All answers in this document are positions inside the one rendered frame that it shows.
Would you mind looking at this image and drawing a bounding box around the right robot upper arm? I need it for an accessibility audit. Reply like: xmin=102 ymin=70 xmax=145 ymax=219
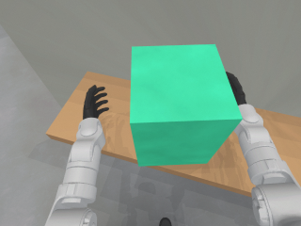
xmin=251 ymin=182 xmax=301 ymax=226

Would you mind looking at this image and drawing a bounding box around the robot right forearm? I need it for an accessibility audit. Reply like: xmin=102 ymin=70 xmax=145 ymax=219
xmin=233 ymin=104 xmax=301 ymax=190

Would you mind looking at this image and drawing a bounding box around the table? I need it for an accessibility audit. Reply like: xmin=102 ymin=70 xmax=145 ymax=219
xmin=45 ymin=72 xmax=301 ymax=198

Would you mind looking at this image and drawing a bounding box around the left robot upper arm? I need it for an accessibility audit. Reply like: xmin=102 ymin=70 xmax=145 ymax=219
xmin=46 ymin=208 xmax=97 ymax=226

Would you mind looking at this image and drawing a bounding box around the robot left hand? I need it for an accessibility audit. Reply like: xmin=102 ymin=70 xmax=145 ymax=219
xmin=83 ymin=85 xmax=109 ymax=120

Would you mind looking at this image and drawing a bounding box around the robot right hand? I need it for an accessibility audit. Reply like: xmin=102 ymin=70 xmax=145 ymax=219
xmin=226 ymin=72 xmax=246 ymax=105

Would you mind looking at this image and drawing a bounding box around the carton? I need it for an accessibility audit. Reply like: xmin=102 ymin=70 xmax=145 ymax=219
xmin=130 ymin=44 xmax=243 ymax=167

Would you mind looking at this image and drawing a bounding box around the robot left forearm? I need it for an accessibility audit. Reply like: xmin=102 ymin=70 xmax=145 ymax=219
xmin=44 ymin=118 xmax=106 ymax=226

